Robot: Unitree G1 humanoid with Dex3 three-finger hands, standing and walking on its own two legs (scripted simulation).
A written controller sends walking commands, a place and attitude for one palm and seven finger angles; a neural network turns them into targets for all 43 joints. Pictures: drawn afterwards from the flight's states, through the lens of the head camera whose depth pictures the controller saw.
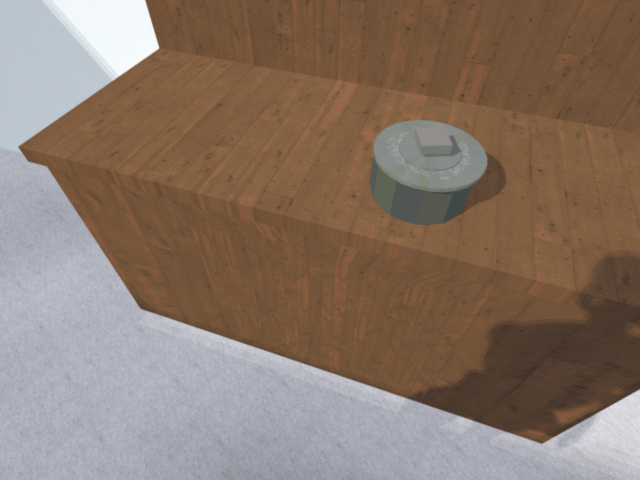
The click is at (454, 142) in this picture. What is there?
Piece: lid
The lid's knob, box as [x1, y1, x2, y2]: [414, 128, 452, 153]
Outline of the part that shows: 415,128 414,138 420,153 450,152 452,144 444,128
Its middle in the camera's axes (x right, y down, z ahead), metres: +0.20 -0.17 +0.68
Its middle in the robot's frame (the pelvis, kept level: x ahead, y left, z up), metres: +0.64 -0.16 +0.08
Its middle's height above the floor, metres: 0.85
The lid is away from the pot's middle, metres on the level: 0.00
